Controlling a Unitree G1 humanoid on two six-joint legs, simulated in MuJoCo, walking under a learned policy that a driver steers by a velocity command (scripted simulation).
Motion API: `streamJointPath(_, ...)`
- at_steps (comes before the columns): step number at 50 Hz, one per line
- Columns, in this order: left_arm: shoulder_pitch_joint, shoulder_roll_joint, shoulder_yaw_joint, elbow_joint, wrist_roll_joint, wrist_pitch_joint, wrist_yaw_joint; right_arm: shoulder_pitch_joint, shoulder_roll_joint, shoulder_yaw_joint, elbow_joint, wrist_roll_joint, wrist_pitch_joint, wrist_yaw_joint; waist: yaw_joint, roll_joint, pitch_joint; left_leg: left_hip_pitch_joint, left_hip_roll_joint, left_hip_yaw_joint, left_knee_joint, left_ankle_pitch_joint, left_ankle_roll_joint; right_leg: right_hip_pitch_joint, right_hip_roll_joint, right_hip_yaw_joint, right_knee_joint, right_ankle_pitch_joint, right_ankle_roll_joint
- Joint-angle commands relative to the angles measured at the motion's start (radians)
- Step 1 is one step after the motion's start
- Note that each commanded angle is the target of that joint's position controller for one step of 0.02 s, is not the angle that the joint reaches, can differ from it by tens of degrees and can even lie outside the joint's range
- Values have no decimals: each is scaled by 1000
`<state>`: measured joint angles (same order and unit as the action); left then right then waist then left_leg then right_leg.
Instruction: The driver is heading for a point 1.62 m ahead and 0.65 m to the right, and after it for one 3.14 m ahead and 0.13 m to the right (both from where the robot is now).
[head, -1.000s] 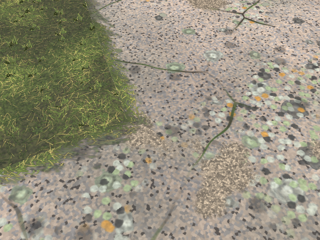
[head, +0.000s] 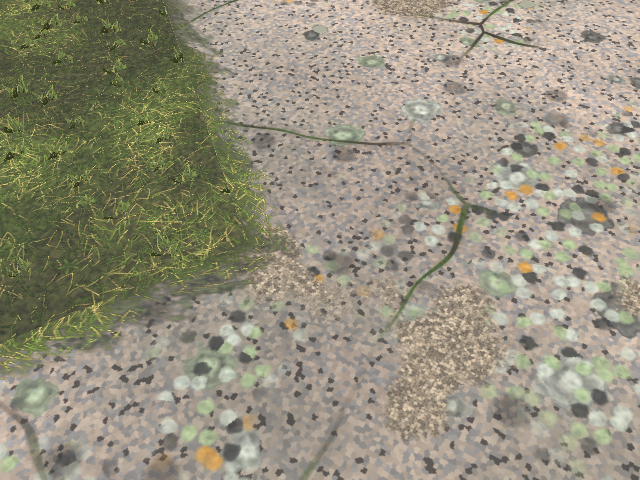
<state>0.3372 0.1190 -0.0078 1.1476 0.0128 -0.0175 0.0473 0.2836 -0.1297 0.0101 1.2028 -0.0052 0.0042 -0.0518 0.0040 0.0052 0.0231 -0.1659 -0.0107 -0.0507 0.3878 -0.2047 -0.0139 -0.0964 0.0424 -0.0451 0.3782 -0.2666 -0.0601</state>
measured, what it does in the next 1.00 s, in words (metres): walks ahead: left foot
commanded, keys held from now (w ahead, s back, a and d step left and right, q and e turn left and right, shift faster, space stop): shift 0.50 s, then w+shift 0.38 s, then w+e+shift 0.12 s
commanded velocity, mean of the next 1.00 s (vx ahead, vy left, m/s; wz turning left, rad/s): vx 0.29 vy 0.00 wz -0.03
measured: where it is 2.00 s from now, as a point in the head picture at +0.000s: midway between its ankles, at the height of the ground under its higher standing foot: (301, 409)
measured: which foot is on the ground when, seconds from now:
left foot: down 0.00-0.54, up 0.56-0.90, down 0.92-1.00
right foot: down 0.00-0.94, up 0.96-1.00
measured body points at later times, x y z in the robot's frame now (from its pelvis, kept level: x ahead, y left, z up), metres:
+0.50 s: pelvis +0.01 -0.01 +0.00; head +0.01 -0.02 +0.45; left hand -0.03 +0.20 -0.16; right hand -0.03 -0.22 -0.17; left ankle +0.00 +0.13 -0.74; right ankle -0.04 -0.08 -0.74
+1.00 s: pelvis +0.19 +0.08 -0.02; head +0.21 +0.10 +0.43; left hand +0.15 +0.33 -0.17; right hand +0.32 -0.17 -0.13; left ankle +0.23 +0.17 -0.74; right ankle +0.01 -0.06 -0.66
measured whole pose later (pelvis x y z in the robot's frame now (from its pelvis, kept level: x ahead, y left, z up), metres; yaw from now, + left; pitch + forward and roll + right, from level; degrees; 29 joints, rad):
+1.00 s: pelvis +0.19 +0.08 -0.02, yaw -2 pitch +2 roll +0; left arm 0.42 0.21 0.05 1.06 0.01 -0.09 -0.01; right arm 0.12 -0.21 -0.08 0.91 -0.05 -0.09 0.02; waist 0.03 -0.04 0.00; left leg -0.37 0.02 0.13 0.58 -0.25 0.05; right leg -0.23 -0.04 0.04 1.03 -0.35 -0.12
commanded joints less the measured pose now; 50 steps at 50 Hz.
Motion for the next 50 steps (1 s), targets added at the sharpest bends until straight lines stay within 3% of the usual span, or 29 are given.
streamJointPath(1, 88, 71, 10, -3, 0, -3, 2, 73, -64, -7, -2, 0, -2, -2, 0, -11, 59, -15, 80, -62, -36, 149, 33, -49, -137, 117, -81, 190, -4)
streamJointPath(25, 113, 65, 10, -8, -2, -8, 3, 98, -53, -2, -5, 1, -1, -4, -1, -11, 65, -21, 85, -49, -20, 146, 22, -32, -138, 119, -80, 252, -8)
streamJointPath(26, 130, 69, 12, -5, -1, -6, 2, 102, -45, 0, -4, -2, 0, -4, 11, -22, 30, -22, 62, -31, -9, 42, 27, -14, -129, 133, -117, 41, -18)
streamJointPath(27, 160, 127, 35, -4, -6, 2, 0, 78, -63, -10, -23, -9, 3, 0, 35, -81, 41, -104, -6, 37, 108, -177, 42, 10, -133, 191, -148, -295, -60)
streamJointPath(28, 218, 180, 56, 4, -5, 12, -4, 12, -88, -20, -63, -26, 6, 13, 72, -144, 96, -264, -42, 91, 238, -317, 51, 23, -221, 327, -232, -597, -121)
streamJointPath(29, 264, 195, 69, 14, -1, 15, -10, -90, -87, -21, -126, -45, 4, 28, 109, -186, 196, -415, 3, 119, 373, -332, 56, -2, -338, 464, -323, -735, -184)
streamJointPath(30, 256, 163, 65, 9, 6, 8, -14, -178, -83, -24, -180, -47, -5, 39, 106, -141, 271, -527, 59, 89, 481, -268, 56, -25, -392, 526, -355, -668, -217)
streamJointPath(31, 226, 147, 64, -3, 8, -5, -16, -186, -77, -28, -197, -43, -19, 50, 77, -80, 262, -581, 80, 68, 522, -201, 53, 3, -389, 506, -354, -563, -215)
streamJointPath(33, 185, 157, 71, -29, 8, -34, -18, -124, -84, -43, -190, -37, -48, 71, 34, -38, 159, -577, 92, 60, 540, -112, 49, 81, -350, 425, -337, -395, -194)
streamJointPath(35, 160, 163, 74, -48, 1, -58, -18, -129, -95, -56, -206, -26, -56, 82, 16, -58, 108, -531, 81, 80, 500, -57, 45, 77, -303, 332, -336, -302, -169)
streamJointPath(38, 169, 166, 76, -58, 2, -77, -20, -220, -94, -63, -268, -21, -49, 89, 26, -116, 136, -479, 79, 95, 353, -9, 42, 23, -290, 265, -341, -261, -160)
streamJointPath(41, 191, 195, 84, -68, 7, -88, -26, -288, -113, -72, -320, -19, -47, 96, 48, -117, 153, -436, 75, 127, 255, -18, 57, 28, -316, 240, -341, -232, -174)
streamJointPath(43, 179, 210, 88, -76, 6, -94, -32, -294, -122, -78, -345, -18, -53, 99, 41, -107, 165, -364, 66, 154, 203, -22, 82, 14, -329, 212, -326, -178, -176)
streamJointPath(44, 148, 218, 90, -85, 3, -97, -36, -237, -127, -84, -338, -16, -59, 98, 5, -103, 149, -248, 40, 180, 171, -21, 99, -27, -318, 174, -275, -54, -168)
streamJointPath(45, 117, 221, 89, -92, 3, -99, -41, -95, -147, -99, -301, -17, -68, 92, -68, -76, 97, -30, -6, 198, 145, -32, 107, -115, -283, 131, -111, 189, -154)
streamJointPath(46, 92, 210, 81, -102, 11, -102, -48, 152, -201, -127, -224, -19, -83, 75, -176, 11, -41, 286, -8, 164, 131, -79, 120, -246, -200, 56, 200, 374, -130)
streamJointPath(47, 88, 134, 60, -154, -10, -102, -58, 350, -346, -162, -203, -51, -95, 57, -233, 264, -187, 540, 304, -301, -65, -600, 172, -535, -64, -37, 657, 140, -67)
streamJointPath(48, 46, 126, 63, -191, -14, -109, -59, 285, -323, -149, -217, -53, -96, 59, -167, 286, -194, 458, 416, -689, -270, -821, 154, -672, 15, 104, 892, -155, -88)
streamJointPath(49, 10, 142, 68, -209, -12, -100, -60, 110, -272, -129, -254, -51, -91, 61, -78, 167, -78, 318, 417, -550, -231, -712, 119, -715, -72, 135, 991, -58, -103)
streamJointPath(50, 0, 148, 69, -209, -12, -97, -69, 39, -217, -114, -270, -38, -98, 69, -47, 47, -46, 204, 385, -393, -218, -541, 98, -671, -129, 138, 969, 50, -100)
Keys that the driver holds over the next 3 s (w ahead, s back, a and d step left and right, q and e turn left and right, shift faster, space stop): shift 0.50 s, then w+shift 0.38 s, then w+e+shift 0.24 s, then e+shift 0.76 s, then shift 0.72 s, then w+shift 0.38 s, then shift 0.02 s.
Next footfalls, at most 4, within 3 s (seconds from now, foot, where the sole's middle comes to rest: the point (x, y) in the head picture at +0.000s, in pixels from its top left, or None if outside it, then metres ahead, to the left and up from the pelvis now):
0.92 left None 0.27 0.18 -0.78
1.36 right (329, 435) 0.62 0.03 -0.78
1.96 left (297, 360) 0.80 0.10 -0.78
2.40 right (319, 442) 0.60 0.05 -0.78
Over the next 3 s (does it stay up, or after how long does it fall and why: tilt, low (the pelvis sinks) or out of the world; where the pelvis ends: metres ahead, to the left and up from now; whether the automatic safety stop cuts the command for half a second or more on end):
stays up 0.79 0.05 -0.01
